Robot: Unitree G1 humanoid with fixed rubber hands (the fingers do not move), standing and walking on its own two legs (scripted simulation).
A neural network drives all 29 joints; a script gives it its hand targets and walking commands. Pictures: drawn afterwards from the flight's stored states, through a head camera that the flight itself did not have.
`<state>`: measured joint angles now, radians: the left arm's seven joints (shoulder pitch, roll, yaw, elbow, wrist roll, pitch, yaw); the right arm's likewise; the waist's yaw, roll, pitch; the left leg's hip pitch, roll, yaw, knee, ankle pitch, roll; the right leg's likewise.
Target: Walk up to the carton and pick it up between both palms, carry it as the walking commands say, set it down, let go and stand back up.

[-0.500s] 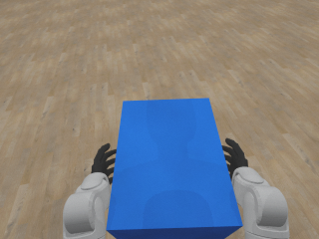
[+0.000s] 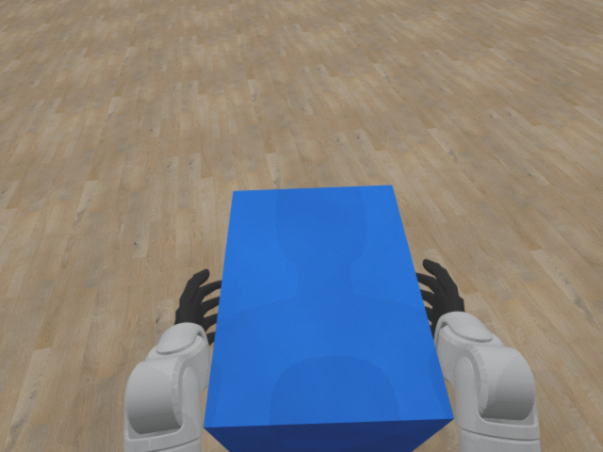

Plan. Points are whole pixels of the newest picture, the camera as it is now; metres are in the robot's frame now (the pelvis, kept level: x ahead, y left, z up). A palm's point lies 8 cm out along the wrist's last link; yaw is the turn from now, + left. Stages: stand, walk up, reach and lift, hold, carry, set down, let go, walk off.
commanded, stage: carry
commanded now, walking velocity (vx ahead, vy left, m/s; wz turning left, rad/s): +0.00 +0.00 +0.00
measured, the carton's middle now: (317, 333) +0.28 +0.00 +0.01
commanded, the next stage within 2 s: none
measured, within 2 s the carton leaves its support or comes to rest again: neither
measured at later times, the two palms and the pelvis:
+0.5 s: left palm (200, 326) +0.26 +0.15 +0.07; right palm (443, 315) +0.26 -0.16 +0.07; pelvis +0.00 +0.00 +0.00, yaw +0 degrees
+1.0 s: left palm (203, 327) +0.26 +0.15 +0.06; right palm (442, 316) +0.26 -0.16 +0.06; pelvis +0.00 -0.01 +0.00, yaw +0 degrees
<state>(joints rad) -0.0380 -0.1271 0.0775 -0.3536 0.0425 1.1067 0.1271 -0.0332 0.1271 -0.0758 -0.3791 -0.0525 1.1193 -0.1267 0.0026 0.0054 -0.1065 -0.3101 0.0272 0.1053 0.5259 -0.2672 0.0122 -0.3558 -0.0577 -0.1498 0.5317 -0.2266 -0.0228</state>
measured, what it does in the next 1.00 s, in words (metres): stands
